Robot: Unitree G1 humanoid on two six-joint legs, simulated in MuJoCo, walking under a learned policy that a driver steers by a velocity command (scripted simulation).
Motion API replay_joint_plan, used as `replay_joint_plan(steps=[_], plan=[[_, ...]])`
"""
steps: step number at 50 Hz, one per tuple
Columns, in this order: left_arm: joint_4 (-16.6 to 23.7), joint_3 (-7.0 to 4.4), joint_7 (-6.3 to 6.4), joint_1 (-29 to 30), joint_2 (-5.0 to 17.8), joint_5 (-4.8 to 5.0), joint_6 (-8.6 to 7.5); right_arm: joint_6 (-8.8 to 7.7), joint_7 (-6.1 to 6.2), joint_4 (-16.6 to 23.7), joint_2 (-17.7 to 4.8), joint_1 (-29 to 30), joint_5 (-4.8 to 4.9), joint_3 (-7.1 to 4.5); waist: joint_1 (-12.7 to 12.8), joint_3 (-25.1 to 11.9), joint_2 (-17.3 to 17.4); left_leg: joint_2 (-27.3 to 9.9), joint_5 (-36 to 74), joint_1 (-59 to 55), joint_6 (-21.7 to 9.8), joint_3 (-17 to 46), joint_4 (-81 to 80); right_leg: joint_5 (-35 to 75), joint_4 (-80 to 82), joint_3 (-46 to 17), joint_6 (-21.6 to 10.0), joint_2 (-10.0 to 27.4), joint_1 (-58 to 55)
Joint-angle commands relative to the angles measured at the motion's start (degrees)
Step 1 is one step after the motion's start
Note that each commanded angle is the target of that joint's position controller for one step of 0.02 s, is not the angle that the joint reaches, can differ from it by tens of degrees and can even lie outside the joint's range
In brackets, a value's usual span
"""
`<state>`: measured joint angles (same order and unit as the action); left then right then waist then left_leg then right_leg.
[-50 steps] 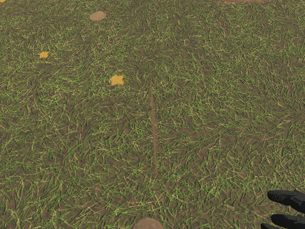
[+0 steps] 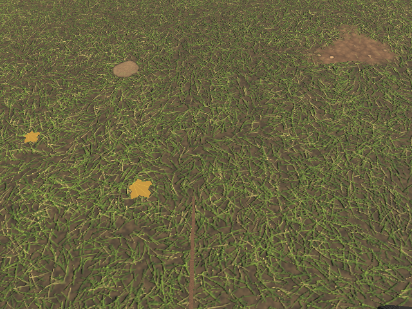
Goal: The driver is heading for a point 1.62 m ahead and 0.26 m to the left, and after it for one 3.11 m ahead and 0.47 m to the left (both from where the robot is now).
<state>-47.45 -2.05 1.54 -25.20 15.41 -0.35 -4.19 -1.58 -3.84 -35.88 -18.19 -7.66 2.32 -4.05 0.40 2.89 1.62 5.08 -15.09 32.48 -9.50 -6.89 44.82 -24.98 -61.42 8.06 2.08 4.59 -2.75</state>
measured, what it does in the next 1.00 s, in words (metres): walks ahead, turning left: right foot, then left foot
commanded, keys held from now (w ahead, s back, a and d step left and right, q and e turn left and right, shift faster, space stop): w+q+shift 0.46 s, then w+e+shift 0.54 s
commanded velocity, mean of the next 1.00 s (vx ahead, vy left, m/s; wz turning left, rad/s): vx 0.99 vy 0.00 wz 0.32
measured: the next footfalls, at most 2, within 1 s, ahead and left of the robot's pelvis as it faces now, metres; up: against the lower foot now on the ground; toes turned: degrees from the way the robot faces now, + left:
right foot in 0.38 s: +0.57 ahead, -0.10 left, +0.00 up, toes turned +30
left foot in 0.82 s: +0.74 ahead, +0.34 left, +0.00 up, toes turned +22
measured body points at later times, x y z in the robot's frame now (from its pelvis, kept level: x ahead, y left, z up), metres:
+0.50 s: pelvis +0.42 -0.02 +0.03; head +0.44 -0.01 +0.48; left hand +0.44 +0.30 -0.04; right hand +0.64 -0.22 -0.07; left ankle +0.25 +0.02 -0.57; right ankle +0.54 -0.12 -0.69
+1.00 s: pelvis +0.76 +0.20 +0.04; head +0.76 +0.20 +0.49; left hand +0.78 +0.50 -0.06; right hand +0.92 -0.05 -0.06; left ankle +0.70 +0.33 -0.69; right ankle +0.78 +0.06 -0.58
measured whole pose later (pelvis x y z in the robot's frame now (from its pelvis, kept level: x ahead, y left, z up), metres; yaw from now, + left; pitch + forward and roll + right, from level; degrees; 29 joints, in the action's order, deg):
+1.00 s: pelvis +0.76 +0.20 +0.04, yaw +16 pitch +0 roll +2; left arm -41.1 -3.5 0.1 -17.1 18.3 3.2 -2.3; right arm -5.1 -1.1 -44.2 -16.2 -17.1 -0.6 -3.9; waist -1.4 0.7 -3.2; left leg -1.5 -16.3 11.0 1.6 -5.5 27.8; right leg -17.3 -75.9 -1.3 -2.1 5.8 33.9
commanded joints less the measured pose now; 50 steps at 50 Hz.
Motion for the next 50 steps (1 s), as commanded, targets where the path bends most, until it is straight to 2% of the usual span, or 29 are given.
replay_joint_plan(steps=[1,2,3,5,9,12,16,17,18,19,20,21,22,23,24,26,28,30,33,35,38,40,41,42,43,44,46,48,50], plan=[[15.28,-0.16,-1.07,13.26,7.37,3.01,-7.53,-1.29,1.50,-0.05,-8.47,-20.42,-1.82,-3.15,-9.22,-16.76,3.10,-18.83,-26.45,-54.37,-15.29,57.04,-31.02,0.05,-32.28,-18.06,-4.74,-5.12,52.98],[16.77,-0.25,-1.02,15.19,6.93,3.73,-7.69,-2.51,1.15,-1.06,-7.48,-18.78,-2.07,-2.64,-4.81,-7.10,-4.12,-18.26,-22.19,-43.35,-13.36,53.83,-33.14,3.22,-25.44,-17.14,-5.18,-3.60,52.95],[15.10,-0.16,-0.63,13.89,6.08,2.03,-6.96,-3.29,0.93,-0.55,-5.41,-14.50,-1.87,-1.94,-1.43,-4.34,-8.69,-16.12,-16.51,-34.22,-11.90,48.53,-32.50,5.08,-20.74,-17.77,-4.82,-0.81,48.39],[13.66,-0.84,-0.96,9.59,6.93,0.71,-4.89,-3.40,1.87,1.26,-4.96,-8.08,-2.29,-1.66,3.50,-0.05,-4.94,-10.83,-10.99,-20.28,-11.65,40.89,-33.67,6.46,-14.27,-18.07,-2.28,1.03,41.92],[17.91,-0.19,-0.74,20.92,5.17,-1.77,-3.82,-3.36,4.23,0.28,-4.67,-8.26,-0.61,-1.18,0.84,5.55,-2.54,-4.15,1.26,-3.34,-9.08,28.01,-35.08,18.37,7.28,-11.87,1.94,0.13,33.90],[20.34,0.17,-1.41,28.48,2.59,-0.21,-4.08,-2.67,4.90,-1.56,-6.49,-11.82,0.14,-2.01,-3.96,2.63,0.57,-2.10,-0.19,-0.25,-4.90,26.10,-32.98,32.28,24.18,-9.62,3.03,-4.61,21.31],[20.79,-2.34,-1.52,28.99,7.56,2.82,-4.44,-2.20,5.33,-3.02,-5.35,-13.65,0.90,-2.32,-3.70,-0.13,4.78,-5.66,-0.31,-17.54,-2.20,33.49,-24.42,28.23,33.58,-15.18,2.75,-4.46,21.59],[19.91,-3.40,-1.50,25.03,9.19,3.09,-4.70,-1.84,5.25,-3.06,-5.43,-13.15,0.46,-2.47,-1.16,-2.52,5.65,-6.53,7.10,-20.86,-1.21,34.06,-19.55,24.58,33.34,-14.68,1.63,-4.69,18.32],[18.04,-4.90,-1.25,15.47,11.16,3.35,-4.76,-1.52,4.71,-2.62,-5.34,-11.78,-0.60,-2.30,4.49,-8.39,5.55,-5.00,17.00,-21.99,0.97,31.91,-8.62,21.27,32.26,-13.50,-0.10,-4.28,9.10],[15.94,-5.38,-0.63,1.21,12.61,3.01,-4.23,-1.41,3.95,-0.67,-2.22,-9.30,-2.45,-0.93,11.25,-18.87,4.37,-3.49,16.38,-13.05,3.26,28.36,9.26,13.55,25.86,-17.51,-2.40,1.82,-10.52],[14.49,-5.75,-1.13,-3.81,17.27,-0.22,-3.96,-1.91,3.61,1.85,6.64,-19.32,-0.41,1.44,4.80,-28.19,-21.96,3.75,-18.54,6.50,5.62,22.34,31.48,-12.15,37.53,-50.20,-10.95,16.79,-29.29],[14.81,-5.43,-2.19,-0.68,15.00,-0.28,-3.97,-2.06,4.02,2.13,2.02,-19.96,3.02,1.97,4.24,-25.70,-30.68,-2.50,-13.76,16.77,5.55,18.84,40.63,-31.84,45.54,-67.16,-13.15,21.27,-26.85],[16.18,-4.46,-1.64,3.83,9.50,0.15,-3.37,-1.55,4.32,1.73,-2.86,-13.39,2.22,0.94,6.43,-15.68,-20.84,-5.06,-7.65,19.65,6.13,16.07,42.85,-27.94,46.28,-57.38,-11.35,18.31,-18.88],[14.95,-4.03,-1.24,4.70,8.20,-0.04,-2.58,-1.27,4.16,2.23,-4.64,-8.42,0.35,0.42,6.71,-10.16,-10.79,-6.97,-4.88,18.19,6.18,14.17,41.31,-15.10,45.32,-46.16,-9.75,15.88,-11.49],[13.13,-3.89,-1.40,4.41,8.22,-0.68,-2.20,-1.57,3.88,3.39,-3.44,-4.18,-1.32,0.58,6.16,-6.30,-4.87,-8.42,-3.44,15.15,5.77,13.54,38.14,-4.61,45.16,-39.06,-9.32,12.65,-3.91],[10.09,-2.53,-2.04,5.14,5.10,-0.93,-2.56,-1.54,3.09,4.24,-0.13,-3.20,-0.46,1.16,2.52,-1.39,-6.46,-9.94,-3.40,10.32,4.99,14.83,32.47,1.64,47.70,-31.75,-10.51,9.02,6.16],[7.96,-1.60,-2.77,4.53,2.81,0.71,-2.68,-1.40,2.69,4.28,1.77,-2.93,0.02,1.91,0.09,0.97,-6.88,-10.27,-5.77,10.62,4.71,14.76,27.11,2.87,49.79,-29.73,-12.73,8.23,9.50],[7.69,-2.14,-2.65,5.13,5.69,1.42,-2.73,-2.27,2.26,5.20,1.46,-0.21,-1.37,2.40,-1.42,3.69,-5.05,-11.94,0.03,13.99,5.88,13.34,19.43,5.95,52.30,-30.13,-15.29,9.22,11.01],[7.79,-3.19,-1.86,5.10,9.42,1.95,-2.95,-3.90,1.12,6.45,0.23,6.66,-2.28,2.92,-0.05,4.96,-3.26,-11.22,12.82,5.28,8.33,11.71,3.05,12.27,55.05,-23.29,-14.24,7.29,16.91],[7.08,-3.58,-1.61,2.72,11.27,2.52,-2.98,-4.78,0.52,6.78,-0.21,10.42,-1.78,2.85,1.34,4.94,-3.48,-8.67,17.39,-5.41,9.51,9.81,-4.39,12.89,57.44,-20.96,-13.55,7.27,20.34],[4.77,-3.06,-1.45,-1.68,10.61,2.70,-1.64,-5.51,0.72,6.74,-2.94,11.52,-0.79,1.41,1.30,4.42,-5.82,-6.64,15.21,-10.41,9.31,9.61,-12.11,19.21,53.51,-20.82,-11.89,8.71,12.77],[3.56,-2.83,-1.56,-2.80,11.64,1.43,-0.64,-5.62,1.69,4.83,-7.18,1.13,-0.54,-1.19,-5.61,-3.89,-8.10,-3.69,8.64,-25.80,6.97,6.83,-13.07,40.87,35.95,-17.36,-9.33,5.52,12.12],[5.03,-2.31,-1.42,-0.25,10.69,0.62,-0.63,-5.16,2.66,2.39,-8.98,-11.38,-0.92,-2.37,-12.64,-11.48,-8.43,-8.50,6.90,-43.96,6.08,10.23,-8.83,38.20,18.88,-16.35,-6.87,2.93,23.87],[6.82,0.28,-1.18,-7.06,0.75,0.35,-1.37,-4.48,3.24,0.44,-14.84,-19.81,-2.60,-3.46,-9.70,-24.31,9.14,-24.70,-12.66,-63.18,0.61,35.09,-12.80,5.06,-5.02,-13.55,-4.23,-3.18,40.11],[7.98,0.91,-0.90,-8.59,0.00,4.10,-2.18,-4.47,2.28,-0.18,-13.82,-21.71,-2.90,-2.93,-8.95,-30.04,19.17,-29.51,-34.88,-62.02,-3.08,58.77,-27.95,-3.15,-17.13,-17.94,-4.85,-4.17,46.86],[8.81,-0.47,-0.38,-0.95,4.15,5.83,-1.87,-4.45,2.36,-1.26,-9.15,-17.82,-2.06,-1.85,-8.89,-16.96,13.35,-28.18,-32.90,-54.45,-1.18,52.98,-30.80,0.68,-22.63,-16.20,-4.55,-1.76,54.09],[9.88,-0.76,-0.41,6.68,4.41,3.30,-0.97,-4.30,2.51,-3.07,-4.02,-12.46,-2.65,-0.67,-6.39,-5.77,3.63,-24.78,-13.72,-39.43,0.46,34.47,-29.54,7.23,-20.30,-13.79,-4.83,2.99,53.26],[10.20,-1.09,-1.70,5.82,2.35,3.33,1.06,-4.49,2.65,-4.38,0.35,-7.00,-3.64,0.03,-1.41,-2.25,7.28,-21.93,-4.18,-29.13,1.00,23.22,-31.35,9.25,-16.41,-15.00,-4.58,5.99,47.36],[11.24,-0.87,-2.23,7.37,0.64,3.54,3.01,-4.79,3.03,-5.40,0.84,-4.39,-2.61,-0.11,0.52,0.93,5.51,-22.35,2.14,-24.92,1.55,15.65,-34.19,8.76,-14.52,-14.65,-4.22,7.24,48.07]])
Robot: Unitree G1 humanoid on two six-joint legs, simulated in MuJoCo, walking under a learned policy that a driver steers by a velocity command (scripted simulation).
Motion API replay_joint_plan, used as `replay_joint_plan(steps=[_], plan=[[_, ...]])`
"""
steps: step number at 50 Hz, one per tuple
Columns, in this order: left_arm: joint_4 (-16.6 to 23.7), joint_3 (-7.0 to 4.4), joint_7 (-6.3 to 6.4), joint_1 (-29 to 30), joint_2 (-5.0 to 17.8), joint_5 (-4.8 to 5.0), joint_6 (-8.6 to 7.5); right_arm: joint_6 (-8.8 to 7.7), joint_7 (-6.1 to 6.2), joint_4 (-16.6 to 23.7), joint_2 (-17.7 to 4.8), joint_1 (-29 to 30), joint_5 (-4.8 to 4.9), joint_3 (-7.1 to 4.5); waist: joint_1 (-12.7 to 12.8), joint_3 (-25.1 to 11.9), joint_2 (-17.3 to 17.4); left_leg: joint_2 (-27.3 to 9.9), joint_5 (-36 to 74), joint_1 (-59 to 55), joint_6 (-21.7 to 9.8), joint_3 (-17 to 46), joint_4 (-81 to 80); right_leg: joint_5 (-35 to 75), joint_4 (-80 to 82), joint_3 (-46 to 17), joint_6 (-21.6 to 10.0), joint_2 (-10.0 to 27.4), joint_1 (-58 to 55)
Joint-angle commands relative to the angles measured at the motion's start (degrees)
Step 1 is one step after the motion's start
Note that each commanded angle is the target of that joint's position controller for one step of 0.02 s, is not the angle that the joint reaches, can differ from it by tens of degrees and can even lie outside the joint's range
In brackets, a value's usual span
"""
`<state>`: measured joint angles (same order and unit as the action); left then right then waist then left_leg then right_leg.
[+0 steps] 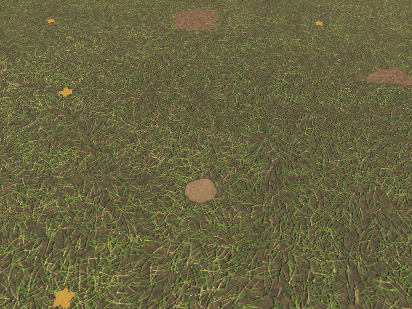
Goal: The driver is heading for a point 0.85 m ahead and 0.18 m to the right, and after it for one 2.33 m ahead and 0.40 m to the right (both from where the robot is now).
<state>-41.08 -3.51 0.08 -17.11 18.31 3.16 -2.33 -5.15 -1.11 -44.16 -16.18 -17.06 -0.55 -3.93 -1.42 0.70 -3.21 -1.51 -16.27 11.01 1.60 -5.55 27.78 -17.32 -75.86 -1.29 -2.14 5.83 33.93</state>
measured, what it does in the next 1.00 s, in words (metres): goes down: right foot, then left foot 0.17 m lower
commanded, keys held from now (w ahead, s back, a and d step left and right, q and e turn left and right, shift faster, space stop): w+e+shift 0.46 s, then w+q+shift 0.54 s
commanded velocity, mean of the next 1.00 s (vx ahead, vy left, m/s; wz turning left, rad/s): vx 1.00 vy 0.00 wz -0.29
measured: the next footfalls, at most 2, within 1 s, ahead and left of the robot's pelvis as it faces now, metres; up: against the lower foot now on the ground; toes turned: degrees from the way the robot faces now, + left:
right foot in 0.26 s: +0.42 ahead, -0.13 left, +0.00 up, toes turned -19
left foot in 0.84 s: +0.92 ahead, -0.15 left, -0.17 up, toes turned -20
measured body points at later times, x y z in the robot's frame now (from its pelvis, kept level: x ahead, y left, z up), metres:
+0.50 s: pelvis +0.40 -0.09 +0.00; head +0.42 -0.11 +0.45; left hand +0.53 +0.14 -0.12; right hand +0.53 -0.41 -0.05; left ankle +0.60 +0.06 -0.66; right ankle +0.38 -0.12 -0.73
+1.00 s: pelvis +0.90 -0.20 -0.18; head +0.90 -0.22 +0.26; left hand +1.13 -0.04 -0.26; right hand +0.76 -0.41 -0.33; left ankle +0.88 -0.14 -0.90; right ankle +0.82 -0.33 -0.71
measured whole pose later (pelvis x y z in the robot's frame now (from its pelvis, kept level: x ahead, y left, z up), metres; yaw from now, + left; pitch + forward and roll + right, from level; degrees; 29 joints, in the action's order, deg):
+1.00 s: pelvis +0.90 -0.20 -0.18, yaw -13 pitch +0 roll +2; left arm -37.7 2.4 1.0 -9.9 9.2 1.7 -7.8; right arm -3.6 -2.2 -54.1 -13.5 -31.9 -0.1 -2.9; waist -3.7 0.7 1.2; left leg 12.1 -21.0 14.1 -8.4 2.8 35.9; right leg -31.4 -101.7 -7.5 0.7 0.8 40.8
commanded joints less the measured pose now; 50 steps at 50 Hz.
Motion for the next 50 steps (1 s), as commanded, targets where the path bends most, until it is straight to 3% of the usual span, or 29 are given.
replay_joint_plan(steps=[1,7,9,12,13,14,15,16,17,18,20,22,26,27,29,32,35,37,39,41,42,43,44,45,46,47,48,49,50], plan=[[5.71,0.68,-0.92,0.78,-2.27,-0.53,1.50,-1.44,0.59,2.53,-2.05,5.47,0.29,-0.49,2.75,4.62,8.68,-16.08,7.32,-2.57,-9.83,11.15,-18.09,3.38,1.08,-5.28,0.45,6.24,12.89],[8.65,0.85,-3.42,10.03,0.02,-1.66,1.08,-1.71,1.94,1.33,-9.42,4.77,0.36,-1.95,2.21,8.52,1.54,-11.72,16.93,-3.44,-6.61,-6.90,-21.93,23.99,24.11,3.56,-2.17,2.78,4.96],[9.15,-0.06,-4.11,10.41,2.28,-1.27,0.89,-0.99,1.78,1.17,-13.15,3.78,0.66,-2.67,3.22,6.74,3.59,-12.19,41.18,-9.32,-5.87,-9.09,-17.67,22.07,28.21,8.71,-4.17,-1.52,-1.17],[5.46,-3.83,-3.71,-8.37,10.06,-0.10,2.42,1.39,1.80,2.37,-17.71,4.99,1.83,-3.85,14.22,-4.38,10.16,-13.62,75.76,-10.75,-5.72,-8.69,11.52,8.59,27.20,12.12,-8.16,-8.69,-24.90],[1.60,-6.04,-2.63,-20.84,13.93,0.05,3.16,1.04,1.65,2.83,-16.04,7.34,1.90,-3.28,20.32,-8.93,6.52,-10.63,65.02,0.97,-3.95,-7.40,31.68,10.75,31.98,7.28,-10.48,-8.76,-44.48],[-0.20,-6.11,-1.88,-18.57,16.51,0.03,3.86,-0.95,1.13,4.03,-4.40,7.34,0.76,-0.12,14.43,-1.83,-17.11,4.28,-9.12,19.53,-0.98,-5.24,62.93,15.86,37.53,-6.53,-14.64,-4.12,-48.81],[5.43,-3.55,-2.58,-9.75,15.53,-2.38,1.49,-3.88,0.40,9.83,-1.26,-1.81,2.04,1.63,2.58,-15.59,-23.88,8.06,-17.25,35.32,-1.73,11.44,71.44,-10.30,53.69,-45.83,-26.03,7.27,-56.12],[7.95,-3.13,-2.95,-8.92,9.78,-2.62,0.28,-5.42,0.18,10.48,-9.11,6.36,2.72,0.62,7.30,-13.67,-9.30,4.15,-9.98,35.02,-4.50,15.55,65.65,-19.54,62.06,-50.24,-21.55,8.78,-50.98],[6.57,-3.01,-3.24,-9.10,9.03,-3.04,-1.17,-5.46,0.41,11.86,-8.92,10.32,3.81,0.32,5.24,-4.87,-0.92,3.16,-6.96,36.09,-5.21,13.96,59.62,-19.44,63.93,-48.18,-19.49,8.00,-42.13],[6.37,-2.50,-3.53,-6.61,7.22,-2.79,-2.24,-4.67,1.23,10.42,-7.54,10.49,1.99,0.75,2.81,-3.09,8.11,-0.19,-3.98,31.77,-5.42,14.54,53.25,-16.09,62.29,-43.03,-16.88,5.97,-35.17],[8.29,-2.14,-2.59,-0.45,6.77,-3.49,-2.81,-2.78,1.19,9.56,-7.08,7.52,0.52,0.53,-1.33,-0.15,5.76,-1.80,-0.76,25.07,-3.27,15.81,47.33,-6.58,58.89,-34.99,-17.32,1.14,-21.69],[7.78,-1.53,-1.27,-0.65,5.49,-2.61,-2.52,-1.40,1.59,9.62,-6.21,8.47,0.16,0.56,-1.98,1.23,5.57,-2.64,-1.11,22.62,-1.25,14.39,38.97,-1.29,59.69,-28.69,-16.99,-1.19,-15.77],[4.65,-1.11,1.25,-3.70,3.73,-2.20,-1.33,-1.38,0.54,12.52,-0.27,18.28,-1.55,2.63,3.80,2.13,1.91,-1.11,23.72,13.97,0.38,6.94,17.51,9.67,58.94,-14.18,-12.82,-6.30,-8.61],[4.87,-1.62,1.10,-2.89,5.39,-3.89,-1.36,-1.93,-0.22,9.55,-2.63,12.74,-1.16,1.25,3.30,-1.43,0.20,-0.05,34.36,5.72,-0.43,5.77,22.79,13.42,57.54,-12.44,-11.74,-5.49,-6.00],[2.95,-1.44,1.39,-6.64,4.20,-2.81,-2.08,-3.15,-1.14,10.51,-6.43,17.39,0.73,-0.67,5.99,1.14,-0.45,-2.24,37.26,15.94,-2.53,9.77,16.29,5.40,51.91,-11.60,-9.38,-5.04,-16.45],[-1.74,-0.35,2.38,-12.13,0.73,-2.74,-1.02,-3.57,-3.67,13.24,-3.81,24.86,0.59,-0.01,9.51,6.37,2.00,-3.13,43.23,28.37,-5.61,8.69,5.45,3.34,46.93,-9.87,-8.46,-2.74,-27.20],[-2.67,-0.13,2.47,-11.08,1.84,-2.97,-0.45,-2.65,-5.07,12.99,-3.64,22.34,2.49,-0.19,9.43,6.96,1.89,-1.61,42.27,29.55,-5.56,8.33,2.02,10.53,43.01,-7.78,-8.02,-0.68,-32.29],[-2.92,-0.37,2.37,-9.24,3.47,-2.84,-1.18,-1.96,-4.79,11.96,-4.09,19.09,3.30,-0.60,7.99,8.02,1.83,-2.02,38.78,31.55,-5.66,8.84,-0.16,19.42,38.92,-6.73,-7.22,1.05,-37.97],[-2.15,-0.38,2.38,-6.86,5.25,-3.49,-2.00,-2.01,-4.29,9.23,-6.43,11.38,2.59,-1.58,4.67,4.48,1.93,0.21,37.82,24.33,-6.13,4.41,-2.74,39.42,29.40,-3.06,-4.17,0.14,-42.17],[-2.31,-0.12,2.28,-1.82,5.60,-4.36,-2.64,-1.62,-4.00,1.40,-10.29,-10.10,3.20,-3.44,-4.33,-2.56,1.05,0.33,36.50,4.34,-8.58,1.60,-0.56,54.44,8.85,-2.46,-2.57,1.18,-36.82],[-1.58,-0.05,1.79,6.94,6.20,-5.35,-3.61,-1.05,-3.23,-3.92,-10.38,-27.49,3.46,-4.27,-16.66,-4.42,10.03,-0.80,47.49,-16.64,-12.88,1.83,-8.46,48.93,-20.97,3.71,0.07,-4.90,-21.96],[1.31,1.68,0.72,8.74,-1.80,-6.55,-4.59,0.25,-3.07,-9.60,-6.01,-37.08,1.33,-2.24,-16.72,-2.12,24.65,-2.71,44.27,-36.86,-15.43,6.26,3.10,-17.15,-53.07,7.51,2.48,-12.88,10.51],[5.52,3.55,0.67,-0.03,-4.37,-1.83,-5.96,0.31,-3.34,-7.56,-6.96,-32.27,-1.22,-1.02,-8.37,-13.11,30.75,-6.58,43.25,-53.79,-23.07,25.54,17.04,-32.04,-56.09,-4.95,4.46,-11.92,27.69],[8.82,3.96,0.74,1.52,-1.41,-1.04,-6.91,1.28,-2.97,-6.03,-6.78,-30.40,-0.84,-1.55,-8.82,-19.07,19.20,-10.36,27.55,-55.04,-28.14,36.40,7.73,-29.60,-50.94,-7.02,5.84,-10.42,32.72],[11.92,4.06,0.44,4.60,-0.56,1.23,-8.09,1.33,-1.35,-4.67,-10.67,-23.97,0.69,-2.91,-5.84,-19.88,10.41,-16.99,-4.64,-51.75,-30.25,53.54,-5.92,-19.61,-38.37,-7.31,3.85,-7.47,38.64],[11.11,3.84,1.18,9.04,-0.59,0.91,-8.24,1.08,-0.51,-3.64,-11.16,-17.27,1.41,-2.94,-2.64,-10.57,-3.47,-18.83,-14.60,-33.97,-29.30,61.15,-12.80,-14.44,-32.66,-5.38,3.44,-5.30,36.17],[10.63,3.58,1.75,9.46,-0.84,-0.27,-7.82,-0.19,-0.48,-2.85,-10.94,-11.76,0.90,-2.02,1.48,-2.03,-7.73,-20.06,-9.46,-17.92,-29.61,65.87,-11.66,-16.58,-33.37,-6.74,3.89,-4.14,33.71],[8.94,4.01,1.37,7.67,-0.74,-2.29,-7.28,-1.00,-0.98,-1.91,-8.23,-7.87,-0.23,-0.84,4.22,3.55,-12.09,-17.59,-9.95,-4.05,-27.05,60.72,-7.98,-17.94,-28.69,-9.24,1.90,-1.03,31.36],[11.68,3.59,0.89,12.23,0.88,-1.84,-6.50,-1.38,0.80,0.13,-2.99,-0.07,0.39,1.26,8.98,13.58,-12.02,-7.92,-4.67,20.74,-20.93,42.80,-14.11,-3.40,-0.21,-9.14,2.89,1.54,19.70]])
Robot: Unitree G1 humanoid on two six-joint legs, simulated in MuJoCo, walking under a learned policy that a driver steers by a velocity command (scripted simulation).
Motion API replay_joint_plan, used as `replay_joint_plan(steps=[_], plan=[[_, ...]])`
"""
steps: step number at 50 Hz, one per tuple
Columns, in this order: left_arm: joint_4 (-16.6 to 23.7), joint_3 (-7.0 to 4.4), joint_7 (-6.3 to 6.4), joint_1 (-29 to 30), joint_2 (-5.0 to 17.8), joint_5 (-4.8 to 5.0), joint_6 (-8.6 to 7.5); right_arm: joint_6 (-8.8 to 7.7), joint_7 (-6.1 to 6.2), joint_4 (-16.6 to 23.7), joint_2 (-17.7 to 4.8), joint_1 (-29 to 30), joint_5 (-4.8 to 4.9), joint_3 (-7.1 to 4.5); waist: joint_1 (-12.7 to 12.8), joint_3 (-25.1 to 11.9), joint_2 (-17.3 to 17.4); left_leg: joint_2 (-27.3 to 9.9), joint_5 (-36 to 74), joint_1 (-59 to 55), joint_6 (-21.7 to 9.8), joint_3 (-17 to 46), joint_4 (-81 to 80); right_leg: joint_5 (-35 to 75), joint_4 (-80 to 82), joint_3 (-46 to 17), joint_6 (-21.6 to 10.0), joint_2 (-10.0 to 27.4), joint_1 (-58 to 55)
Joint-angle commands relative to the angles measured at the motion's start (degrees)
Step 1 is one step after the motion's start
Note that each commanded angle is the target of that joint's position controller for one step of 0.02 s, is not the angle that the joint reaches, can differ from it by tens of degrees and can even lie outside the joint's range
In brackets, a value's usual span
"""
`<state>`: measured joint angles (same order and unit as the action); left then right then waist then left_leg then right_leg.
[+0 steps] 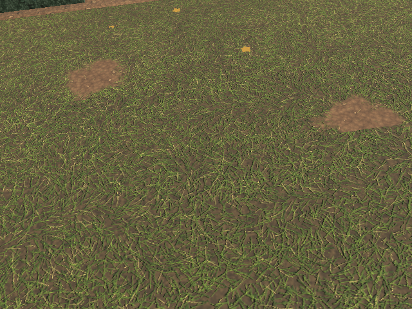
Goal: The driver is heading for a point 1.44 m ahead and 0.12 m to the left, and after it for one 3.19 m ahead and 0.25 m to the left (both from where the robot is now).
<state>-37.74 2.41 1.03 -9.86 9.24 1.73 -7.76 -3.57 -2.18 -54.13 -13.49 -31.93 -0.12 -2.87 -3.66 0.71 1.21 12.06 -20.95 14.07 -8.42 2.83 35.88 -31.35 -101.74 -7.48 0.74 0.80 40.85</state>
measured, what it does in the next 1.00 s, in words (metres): goes down: right foot, then left foot 0.17 m lower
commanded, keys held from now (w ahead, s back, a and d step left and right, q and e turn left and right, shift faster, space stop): w+q+shift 0.38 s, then w+e+shift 0.62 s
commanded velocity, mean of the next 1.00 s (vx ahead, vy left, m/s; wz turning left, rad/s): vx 1.00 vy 0.00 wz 0.15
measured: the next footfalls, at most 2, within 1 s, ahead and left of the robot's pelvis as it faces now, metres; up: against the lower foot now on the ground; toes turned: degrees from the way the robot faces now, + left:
right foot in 0.16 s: +0.41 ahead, -0.16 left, +0.00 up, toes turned +17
left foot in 0.70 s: +0.74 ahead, +0.41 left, -0.17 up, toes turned +21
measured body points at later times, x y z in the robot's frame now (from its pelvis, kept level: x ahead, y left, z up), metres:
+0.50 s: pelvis +0.46 +0.04 +0.00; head +0.46 +0.08 +0.45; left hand +0.29 +0.29 -0.14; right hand +0.80 -0.08 -0.03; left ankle +0.55 +0.24 -0.66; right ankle +0.37 -0.17 -0.72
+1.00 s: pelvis +0.90 +0.31 -0.19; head +0.92 +0.29 +0.26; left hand +1.08 +0.58 -0.26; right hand +0.87 +0.04 -0.34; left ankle +0.70 +0.39 -0.88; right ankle +1.08 +0.24 -0.84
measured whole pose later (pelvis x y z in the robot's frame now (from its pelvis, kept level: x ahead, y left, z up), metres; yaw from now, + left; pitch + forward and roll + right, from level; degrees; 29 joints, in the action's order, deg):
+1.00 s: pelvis +0.90 +0.31 -0.19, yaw +6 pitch +0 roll +4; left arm -36.8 -3.7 -0.6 -6.9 14.5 1.3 -0.6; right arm -4.2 1.2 -60.0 -13.9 -24.9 -0.9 -2.7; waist -3.0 1.2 -2.0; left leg -2.7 -35.4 -3.4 3.4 -15.9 34.4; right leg -9.7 -61.1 5.8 -4.0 5.9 46.4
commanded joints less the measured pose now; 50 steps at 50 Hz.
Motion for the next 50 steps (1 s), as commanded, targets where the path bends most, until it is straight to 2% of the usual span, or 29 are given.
replay_joint_plan(steps=[1,2,5,7,8,9,10,11,12,13,15,17,21,23,24,27,30,32,34,35,36,37,38,40,41,43,46,47,50], plan=[[9.16,-2.38,0.40,5.58,10.35,-3.07,-1.49,-2.32,3.41,11.06,-7.02,18.32,-0.06,0.02,10.65,15.31,-8.51,-12.57,3.16,32.46,-8.65,23.50,-23.52,21.49,42.77,0.93,1.85,5.42,-5.01],[8.98,-2.65,0.34,6.50,8.93,-5.24,-1.73,-2.38,4.48,9.17,-6.52,14.82,1.09,-0.24,8.45,11.35,-3.97,-7.52,8.52,40.53,-7.32,18.14,-22.30,37.55,49.35,4.22,2.80,2.97,-23.70],[8.97,-4.00,0.79,1.68,8.73,-1.28,0.12,-2.46,4.91,6.33,-9.63,6.86,3.97,-1.98,6.98,2.44,0.74,-9.74,15.05,28.11,-6.15,19.73,-15.78,42.63,61.37,5.60,5.11,-2.32,-38.50],[10.21,-6.48,2.05,-1.13,11.56,0.38,0.65,-1.26,4.02,6.50,-9.44,4.70,3.05,-2.10,10.29,-2.72,-0.47,-7.64,33.88,12.38,-1.99,19.54,-1.44,28.99,69.63,6.31,2.48,-6.04,-41.23],[8.64,-7.51,1.81,-10.33,13.20,0.54,0.43,-0.72,3.49,7.89,-8.32,7.49,1.54,-2.05,15.50,-8.83,2.68,-7.15,39.50,11.42,0.27,17.92,11.82,27.49,65.79,3.96,-0.42,-2.38,-50.12],[6.48,-8.27,1.31,-23.25,17.16,0.78,0.78,-0.43,2.95,9.54,-2.61,7.39,-0.89,-0.40,18.19,-18.22,-2.03,-5.37,20.39,15.40,2.10,12.30,33.90,16.80,63.50,-10.73,-5.06,10.18,-62.43],[4.05,-9.04,-0.64,-22.80,21.62,-0.86,0.29,-0.93,2.43,12.52,3.92,-3.29,2.83,1.69,10.11,-25.76,-31.17,-2.55,-8.71,29.58,3.60,9.36,54.98,-0.20,80.56,-51.66,-17.92,27.08,-68.61],[5.16,-8.04,-0.35,-18.13,13.96,0.04,0.76,-0.48,2.88,11.81,-1.18,2.24,3.62,0.93,11.74,-13.30,-20.89,-8.48,-3.81,39.06,3.66,7.71,54.61,-15.23,84.66,-54.89,-16.74,22.96,-62.16],[4.24,-7.32,0.16,-14.92,10.03,-0.29,1.42,0.26,2.63,14.21,-2.54,11.04,2.98,0.41,12.15,-4.55,-14.67,-11.05,-0.52,42.41,3.39,6.70,53.77,-13.69,82.71,-41.61,-13.46,20.07,-54.91],[2.73,-7.29,-0.12,-13.26,10.06,-1.60,1.79,0.63,2.40,16.19,-2.58,16.41,2.11,0.19,10.88,0.19,-4.99,-12.64,0.85,38.75,2.93,4.72,50.91,-4.32,83.46,-32.21,-11.52,17.00,-45.85],[0.55,-6.74,-0.42,-8.33,8.22,-2.10,1.44,1.84,1.25,18.32,-3.08,17.51,1.94,-0.47,5.98,3.36,-5.05,-17.63,3.14,31.70,2.85,5.65,42.61,7.78,84.27,-18.66,-9.98,15.07,-33.51],[-0.87,-6.49,-0.94,-3.99,7.72,-0.76,1.23,3.33,1.00,19.90,-3.20,19.01,2.27,-0.54,3.42,5.63,-6.52,-21.06,1.14,28.82,3.56,4.74,33.02,15.81,88.64,-9.21,-8.84,15.09,-27.56],[-4.54,-8.75,-0.87,-7.43,15.36,-1.12,0.90,2.35,-0.31,21.35,-2.81,23.15,1.02,0.33,4.10,2.01,-1.74,-20.18,16.79,23.07,4.51,1.41,19.93,24.09,90.47,3.40,-10.75,12.71,-27.85],[-5.66,-8.62,-1.45,-8.46,16.68,-2.09,0.57,1.59,-0.92,18.55,-7.27,18.10,1.39,-1.65,1.18,-0.68,0.20,-17.79,25.36,19.68,3.89,-0.75,26.49,32.44,87.20,5.75,-11.67,13.98,-30.06],[-7.83,-8.23,-1.01,-12.59,14.48,-0.37,0.45,0.73,-1.29,20.27,-7.71,23.79,2.24,-1.88,2.55,2.05,-1.95,-21.39,27.70,30.65,2.63,5.74,24.00,28.88,84.03,2.88,-10.12,15.73,-39.09],[-11.01,-7.32,0.91,-24.26,12.52,0.62,1.68,-2.63,-3.77,25.62,-6.15,42.95,1.22,-0.07,9.78,11.04,-0.09,-23.24,32.33,50.31,2.46,3.81,5.74,19.85,82.08,0.18,-7.53,15.55,-53.61],[-8.56,-8.13,0.68,-20.58,16.38,-0.98,3.10,-3.83,-5.38,22.23,-6.15,39.17,1.72,0.07,9.46,6.74,-1.74,-18.16,48.12,14.51,6.46,-0.22,-2.75,16.20,82.68,4.11,-7.01,12.25,-33.98],[-8.85,-8.41,0.07,-19.43,18.01,-0.60,3.18,-3.42,-3.35,18.45,-11.23,30.23,2.30,-1.90,4.28,4.08,-5.86,-17.50,41.33,7.70,7.34,0.70,-4.58,25.96,71.95,3.16,-5.71,10.64,-40.18],[-9.77,-8.59,0.67,-16.73,17.92,-0.91,4.93,-2.60,-1.29,10.56,-15.38,10.03,2.47,-4.23,-6.05,-5.01,-9.07,-21.05,47.09,-14.07,8.14,1.02,-9.53,36.76,41.61,2.47,-1.30,9.09,-36.65],[-11.21,-8.17,0.74,-16.05,15.36,-1.13,4.36,-1.93,-0.90,7.57,-15.70,0.26,0.66,-4.45,-11.65,-8.46,-1.84,-23.39,47.81,-31.58,6.36,2.25,-8.01,19.13,17.34,1.92,2.12,3.51,-21.79],[-9.55,-6.28,-0.10,-21.25,6.08,-2.16,2.55,-2.55,-1.19,6.51,-17.15,-0.76,-2.97,-2.18,-6.57,-13.44,16.11,-27.08,64.71,-48.70,8.31,3.25,16.71,-17.77,-5.61,-6.65,0.62,1.22,2.44],[-9.34,-5.49,-0.20,-32.98,4.38,0.55,0.35,-1.79,-1.61,7.56,-18.59,-0.34,-3.15,-3.05,-0.88,-24.25,30.82,-30.76,75.45,-50.28,6.12,8.81,17.93,-12.84,-8.89,-11.75,-0.61,2.05,5.41],[-6.62,-5.49,0.66,-27.90,5.28,3.18,-0.72,-0.64,-1.88,4.44,-20.95,-2.92,-2.71,-4.81,-2.59,-28.08,27.22,-35.62,45.26,-45.10,0.49,21.99,0.66,-5.84,-8.88,-6.72,0.92,1.54,6.95],[-3.51,-4.75,3.04,-16.19,5.67,3.26,1.31,-2.03,-1.65,2.05,-14.78,4.87,-1.00,-3.74,-0.82,-14.03,5.49,-39.39,12.97,-26.86,-2.53,32.17,-16.24,6.43,-8.83,0.58,-0.21,5.47,13.80],[-4.13,-5.39,2.81,-17.20,5.38,3.39,2.65,-2.94,-1.71,2.06,-9.86,9.93,-1.26,-2.22,3.03,-10.74,6.08,-42.88,18.43,-16.51,-2.92,28.43,-11.05,15.53,-2.08,-1.35,-2.42,8.96,11.72],[-2.62,-5.71,0.68,-10.96,4.20,2.40,5.96,-3.42,-1.00,1.76,-1.60,18.69,-0.91,0.32,6.15,1.65,6.02,-37.75,23.08,2.25,2.30,11.26,-9.65,18.60,8.88,-1.20,-3.91,11.48,7.47],[2.90,-6.12,-0.46,-3.54,4.77,-0.05,7.32,-3.53,2.32,3.06,-3.42,27.31,-1.03,0.70,9.30,9.33,12.96,-32.81,26.96,11.23,6.33,-4.66,-18.13,22.75,33.00,0.95,-2.86,11.91,0.11],[3.11,-6.16,-1.06,-4.30,5.17,-0.67,7.56,-3.38,3.41,2.53,-6.10,26.46,-1.85,0.04,9.87,7.31,11.00,-31.40,28.06,7.39,5.68,-8.00,-18.17,24.83,36.59,4.06,-3.09,10.61,-1.52],[0.74,-7.77,-3.22,-9.28,9.67,-1.18,7.30,-1.88,5.54,3.52,-14.23,24.58,0.31,-2.47,12.58,2.27,1.85,-27.47,52.78,-0.65,5.86,-15.79,-12.66,25.41,47.08,14.44,-7.41,2.74,-17.10]])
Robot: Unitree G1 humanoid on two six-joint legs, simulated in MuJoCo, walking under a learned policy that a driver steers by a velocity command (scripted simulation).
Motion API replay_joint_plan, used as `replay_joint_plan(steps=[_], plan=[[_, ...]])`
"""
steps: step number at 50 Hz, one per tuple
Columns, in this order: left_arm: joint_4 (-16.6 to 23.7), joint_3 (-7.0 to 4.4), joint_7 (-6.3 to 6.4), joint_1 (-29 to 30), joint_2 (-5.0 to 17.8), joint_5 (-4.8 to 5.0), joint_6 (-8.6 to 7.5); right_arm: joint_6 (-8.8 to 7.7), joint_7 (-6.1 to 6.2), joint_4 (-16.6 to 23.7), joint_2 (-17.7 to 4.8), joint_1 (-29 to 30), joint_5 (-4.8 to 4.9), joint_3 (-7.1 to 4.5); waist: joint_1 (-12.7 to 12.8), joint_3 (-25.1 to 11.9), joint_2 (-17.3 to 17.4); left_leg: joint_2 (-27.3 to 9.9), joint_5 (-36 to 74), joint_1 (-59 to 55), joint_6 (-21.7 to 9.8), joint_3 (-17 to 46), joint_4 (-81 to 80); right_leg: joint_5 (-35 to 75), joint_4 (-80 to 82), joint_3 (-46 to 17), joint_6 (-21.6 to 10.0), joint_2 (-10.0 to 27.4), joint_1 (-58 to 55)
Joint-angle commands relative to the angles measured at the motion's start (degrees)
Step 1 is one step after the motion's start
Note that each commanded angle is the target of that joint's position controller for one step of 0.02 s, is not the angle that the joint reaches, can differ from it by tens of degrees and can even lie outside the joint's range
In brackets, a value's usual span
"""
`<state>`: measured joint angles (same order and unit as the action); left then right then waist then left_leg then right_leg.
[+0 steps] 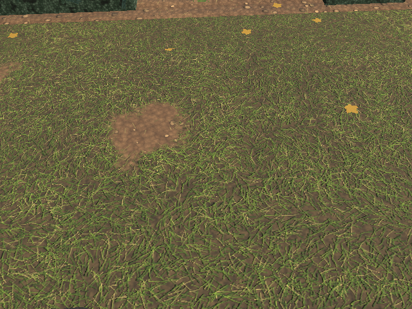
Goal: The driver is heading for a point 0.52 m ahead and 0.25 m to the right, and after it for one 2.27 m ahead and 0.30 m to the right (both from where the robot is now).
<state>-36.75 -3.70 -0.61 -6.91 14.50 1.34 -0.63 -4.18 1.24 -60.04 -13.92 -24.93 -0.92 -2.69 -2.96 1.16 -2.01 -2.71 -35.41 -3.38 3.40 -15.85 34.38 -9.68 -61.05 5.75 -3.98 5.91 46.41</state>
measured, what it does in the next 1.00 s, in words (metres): goes down, turning right: right foot, then left foot 0.17 m lower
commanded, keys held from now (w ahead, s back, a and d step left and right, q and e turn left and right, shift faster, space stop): w+e+shift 0.48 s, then w+q+shift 0.52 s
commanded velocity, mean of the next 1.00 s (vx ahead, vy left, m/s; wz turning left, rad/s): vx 1.00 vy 0.00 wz -0.34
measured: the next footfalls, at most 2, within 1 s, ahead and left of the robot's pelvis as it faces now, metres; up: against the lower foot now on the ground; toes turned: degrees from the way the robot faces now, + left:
right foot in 0.08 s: +0.26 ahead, -0.05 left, +0.00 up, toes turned -7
left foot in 0.58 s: +0.77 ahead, +0.04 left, -0.17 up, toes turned -38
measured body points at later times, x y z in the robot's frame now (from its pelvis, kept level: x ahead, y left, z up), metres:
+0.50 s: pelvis +0.48 -0.01 -0.02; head +0.47 -0.04 +0.42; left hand +0.60 +0.24 -0.13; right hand +0.63 -0.34 -0.04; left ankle +0.73 +0.05 -0.72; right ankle +0.22 -0.04 -0.69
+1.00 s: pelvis +0.90 -0.13 -0.14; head +0.91 -0.14 +0.31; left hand +1.24 -0.05 -0.15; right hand +0.75 -0.31 -0.28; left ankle +0.76 +0.04 -0.80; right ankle +0.94 -0.28 -0.86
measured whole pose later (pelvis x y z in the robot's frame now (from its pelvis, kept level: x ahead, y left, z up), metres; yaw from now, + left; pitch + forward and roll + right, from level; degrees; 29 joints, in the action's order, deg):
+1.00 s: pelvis +0.90 -0.13 -0.14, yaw -19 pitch +2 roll -2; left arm -32.9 -0.5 -0.2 3.2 10.1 0.9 -8.4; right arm -3.1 0.1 -53.1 -10.1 -32.4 2.4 -1.3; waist -4.9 -1.6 2.7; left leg 6.4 -24.8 8.1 -5.1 11.0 54.0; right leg -10.2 -33.9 -2.3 -0.5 -1.9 26.1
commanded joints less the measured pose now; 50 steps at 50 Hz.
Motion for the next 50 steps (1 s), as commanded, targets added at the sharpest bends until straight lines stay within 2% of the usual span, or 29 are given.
replay_joint_plan(steps=[1,3,4,5,6,7,9,12,14,16,18,21,25,27,28,29,30,31,32,33,35,37,39,41,45,47,48,49,50], plan=[[-1.24,-3.03,-2.06,-14.54,7.27,-0.27,0.31,-0.56,2.75,9.45,-16.22,16.15,1.50,-3.36,13.82,-0.62,6.23,-12.82,76.72,14.76,-5.72,2.84,-5.41,1.96,7.22,3.75,-3.41,-5.67,-29.58],[-8.10,-6.78,-2.24,-38.27,14.65,0.79,0.83,0.25,2.51,11.54,-17.82,21.85,1.30,-3.88,26.44,-9.01,2.41,-9.71,78.71,29.49,-4.54,4.68,33.14,1.28,6.35,1.67,-7.33,-9.57,-62.74],[-9.89,-5.73,-2.20,-35.13,12.73,1.23,1.19,-0.84,1.61,12.98,-9.13,23.36,1.55,-1.91,22.33,2.23,-18.61,6.87,11.00,42.79,-2.78,5.28,65.54,-2.77,21.60,-12.07,-12.03,-7.48,-57.13],[-4.20,-1.43,-2.65,-23.85,8.93,-0.24,-1.16,-3.57,0.30,18.93,-2.35,13.82,1.24,0.03,6.20,-2.78,-32.73,8.97,1.60,54.23,-5.59,20.63,67.72,-9.40,33.78,-44.32,-19.07,-1.34,-56.90],[-0.26,-1.31,-2.19,-17.82,5.72,-1.35,-2.72,-5.71,-1.04,21.18,-6.28,15.17,2.41,-0.46,4.91,-4.07,-25.52,8.03,5.91,56.93,-7.70,25.52,60.89,-22.47,45.57,-58.31,-22.08,5.64,-55.20],[0.29,-2.13,-2.30,-17.16,7.23,-1.86,-4.36,-6.03,-1.33,21.29,-9.45,18.21,3.56,-1.20,4.16,0.12,-9.81,6.26,10.42,53.43,-8.90,25.56,52.94,-21.51,47.33,-57.65,-19.74,6.44,-47.42],[1.50,-2.81,-2.61,-10.15,9.68,-1.09,-6.14,-4.05,-0.49,19.60,-7.80,17.57,1.74,-1.26,-0.50,0.61,4.43,2.72,14.24,44.15,-6.81,27.10,42.51,-12.00,39.11,-48.83,-17.06,2.84,-33.69],[2.71,-1.31,-0.07,-8.49,6.66,0.76,-5.87,-1.92,-0.59,21.75,-8.12,21.52,0.38,-1.86,-1.57,0.95,6.12,1.31,13.46,36.35,-3.29,25.34,23.41,2.92,37.48,-36.62,-15.76,-2.34,-23.92],[2.91,-2.36,1.59,-9.70,9.37,0.23,-3.75,-2.31,-2.01,22.68,-4.90,22.22,-1.40,-1.11,0.60,-3.13,4.50,2.37,30.26,31.49,-3.47,21.58,22.27,18.32,32.93,-31.29,-14.04,-4.08,-22.63],[-1.46,-1.62,3.83,-18.91,6.39,2.15,-3.19,-3.04,-3.71,26.03,-6.74,30.47,-0.26,-2.24,5.23,-0.72,2.89,2.24,46.50,43.22,-4.80,25.12,7.20,-1.05,29.13,-31.15,-10.98,-6.77,-30.23],[-3.19,-0.99,4.24,-21.56,4.98,1.86,-2.66,-3.48,-4.91,28.52,-2.09,35.51,-0.74,-1.17,8.02,-0.53,1.02,4.70,54.71,38.23,-5.15,24.22,1.90,-8.97,28.30,-32.70,-9.67,-7.93,-28.09],[-4.87,-1.07,4.40,-21.37,6.12,1.63,-2.52,-4.48,-6.08,30.85,-3.13,36.88,-0.01,-1.79,8.66,0.35,-2.63,5.20,56.03,31.33,-5.57,24.24,1.12,-11.66,25.10,-33.66,-8.68,-7.74,-24.12],[-5.28,-1.15,5.09,-18.21,4.29,2.11,-1.72,-5.38,-5.21,29.22,-6.62,31.63,3.06,-3.50,6.40,2.41,-5.75,-0.56,55.96,25.30,-2.47,25.41,-10.48,-6.73,17.18,-32.83,-5.09,-8.20,-33.97],[-4.82,-1.38,4.18,-13.69,6.01,1.04,-1.83,-5.11,-4.08,23.03,-11.51,12.09,3.23,-5.73,-2.17,-4.46,-5.96,-3.59,62.62,14.23,-0.88,23.46,-16.50,4.63,-2.88,-27.29,-2.77,-11.12,-42.77],[-4.11,-1.10,2.77,-9.15,6.90,-0.43,-2.50,-4.53,-3.90,18.40,-13.72,-0.69,3.64,-6.73,-8.47,-8.85,-2.82,-5.19,68.96,1.87,-1.99,21.56,-19.22,12.68,-16.11,-23.22,-0.83,-10.86,-40.02],[-4.08,-0.43,1.84,-8.60,2.32,-0.95,-2.96,-3.76,-4.68,13.20,-11.58,-9.81,2.69,-5.46,-10.09,-7.37,5.64,-9.47,61.52,-11.48,-4.91,25.86,-14.45,-17.99,-39.68,-20.63,1.25,-14.06,-22.10],[-3.37,2.27,1.22,-14.74,-6.09,-2.43,-4.44,-3.30,-5.81,10.57,-8.77,-14.66,-0.86,-3.12,-6.28,-7.56,27.39,-4.20,70.35,-25.10,-3.28,22.12,9.15,-40.50,-58.52,-22.79,0.67,-17.27,2.01],[-3.06,3.00,1.75,-25.91,-7.15,0.83,-5.77,-2.63,-6.25,10.04,-8.43,-12.15,-1.92,-2.82,0.65,-10.80,41.54,-6.56,75.27,-25.60,-7.86,33.89,7.16,-39.35,-63.64,-22.17,1.33,-16.08,10.01],[-0.90,2.73,2.17,-26.69,-1.37,3.81,-6.58,-1.68,-5.29,9.66,-15.16,-9.79,-0.11,-5.07,2.22,-16.49,38.79,-16.64,33.89,-27.15,-22.01,58.97,-8.51,-34.11,-64.29,-15.47,3.39,-12.83,17.92],[-0.23,2.08,2.15,-14.76,3.15,2.87,-6.70,-0.95,-4.45,12.92,-5.92,-4.09,-0.34,-3.06,0.15,-11.19,6.88,-16.07,3.47,-15.59,-20.80,65.74,-20.16,-19.02,-45.61,-12.22,-0.11,-5.30,16.74],[2.27,1.49,2.58,-2.25,4.93,0.32,-7.18,-4.21,-3.54,14.68,-8.18,4.87,-0.34,-2.27,3.15,-0.20,-1.27,-16.42,11.12,5.03,-22.21,70.73,-18.39,-9.62,-29.68,-17.65,-0.98,-1.64,11.39],[3.98,1.95,2.28,3.28,2.59,-2.52,-6.62,-3.74,-2.18,13.07,-5.48,5.54,0.91,-0.96,5.39,3.80,0.87,-6.22,19.73,23.09,-19.50,51.84,-20.53,-5.91,-5.29,-16.14,2.58,1.04,-2.46],[5.49,2.51,1.78,7.63,1.92,-3.34,-7.20,-2.84,-0.99,12.34,-5.36,3.25,1.24,-0.91,3.70,3.36,6.71,-1.93,32.29,27.95,-18.88,44.00,-21.53,5.29,10.32,-12.33,5.25,-1.63,-13.25],[6.22,3.16,0.69,10.65,-0.20,-1.72,-7.38,-2.45,-0.46,11.66,-7.00,-0.91,2.54,-1.52,2.07,2.23,5.89,-2.27,35.11,31.28,-19.04,41.50,-24.31,9.39,20.33,-8.41,5.80,-6.20,-25.92],[7.04,0.22,0.27,11.07,4.33,-0.50,-8.11,-0.78,-0.52,9.49,-4.03,-7.03,4.21,-0.59,3.08,-0.73,3.73,-1.19,48.50,18.89,-15.08,41.00,-15.86,11.81,33.62,-8.90,2.92,-9.35,-36.11],[3.37,-2.01,0.92,-8.91,8.18,-0.24,-7.97,0.07,-1.16,11.87,-5.81,-1.64,2.16,-0.78,14.03,-12.86,5.92,1.77,53.72,25.25,-11.25,36.14,6.71,3.95,28.93,-14.94,-1.85,-2.43,-59.58],[1.45,-3.03,1.41,-20.44,12.08,-0.60,-7.32,-0.50,-1.58,13.45,-1.14,-5.18,2.05,0.46,15.49,-24.17,-2.85,6.82,35.48,37.58,-8.56,31.18,27.02,-11.70,30.89,-33.50,-9.47,10.59,-77.91],[-0.50,-2.61,0.72,-19.50,10.23,0.00,-7.42,-0.60,-1.25,14.59,0.88,-7.93,3.69,1.68,12.65,-25.24,-16.45,5.83,9.94,47.66,-7.78,27.22,39.28,-23.82,38.23,-51.75,-13.57,18.68,-78.50],[-0.04,-1.82,0.97,-15.12,5.47,0.41,-6.87,-0.07,-0.66,14.50,-2.33,-3.56,4.20,0.48,12.59,-12.39,-12.32,2.10,11.93,54.84,-8.01,25.45,41.58,-26.40,41.06,-49.19,-11.54,16.49,-70.18]])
